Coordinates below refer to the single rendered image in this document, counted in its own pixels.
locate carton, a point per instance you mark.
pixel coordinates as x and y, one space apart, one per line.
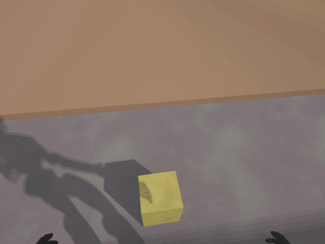
160 198

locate robot left hand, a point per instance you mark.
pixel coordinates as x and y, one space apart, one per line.
45 239

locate robot right hand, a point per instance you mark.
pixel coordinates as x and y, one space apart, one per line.
280 239

